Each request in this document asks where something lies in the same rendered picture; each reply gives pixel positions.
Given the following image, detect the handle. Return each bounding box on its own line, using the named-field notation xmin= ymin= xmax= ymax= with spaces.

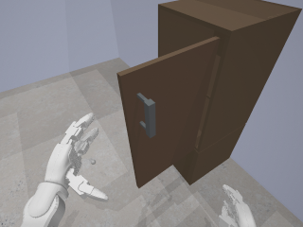
xmin=136 ymin=93 xmax=156 ymax=138

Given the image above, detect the left robot hand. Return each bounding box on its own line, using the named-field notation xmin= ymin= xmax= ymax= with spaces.
xmin=45 ymin=113 xmax=109 ymax=202

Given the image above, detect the left robot forearm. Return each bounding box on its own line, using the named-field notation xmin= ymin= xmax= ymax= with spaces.
xmin=21 ymin=182 xmax=69 ymax=227

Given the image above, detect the right robot hand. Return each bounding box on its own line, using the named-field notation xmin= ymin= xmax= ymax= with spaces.
xmin=219 ymin=184 xmax=257 ymax=227

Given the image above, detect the cupboard door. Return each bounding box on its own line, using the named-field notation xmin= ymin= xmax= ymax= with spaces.
xmin=116 ymin=36 xmax=220 ymax=188

